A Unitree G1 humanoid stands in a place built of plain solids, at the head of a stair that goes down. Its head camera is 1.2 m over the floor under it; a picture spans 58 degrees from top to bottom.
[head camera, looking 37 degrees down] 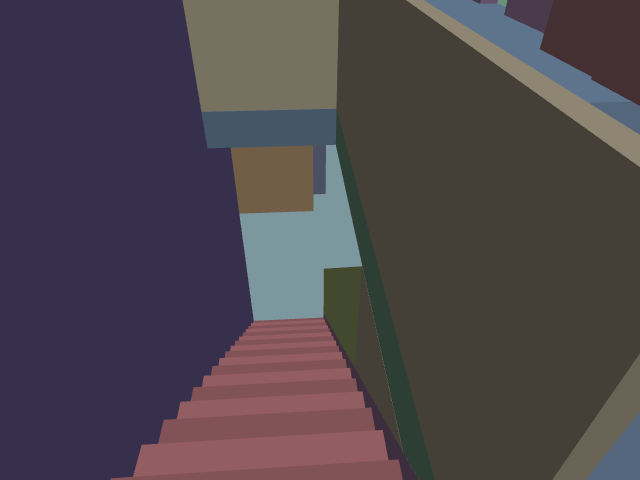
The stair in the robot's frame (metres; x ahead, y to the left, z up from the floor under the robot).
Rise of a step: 0.20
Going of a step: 0.23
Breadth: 1.03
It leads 4 degrees to the left of straight ahead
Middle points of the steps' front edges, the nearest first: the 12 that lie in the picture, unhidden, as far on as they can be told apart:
0.75 0.23 -0.39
0.97 0.24 -0.59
1.20 0.25 -0.78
1.43 0.27 -0.98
1.65 0.28 -1.18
1.88 0.30 -1.37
2.11 0.31 -1.57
2.33 0.33 -1.77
2.56 0.34 -1.96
2.78 0.36 -2.16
3.01 0.37 -2.36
3.24 0.39 -2.55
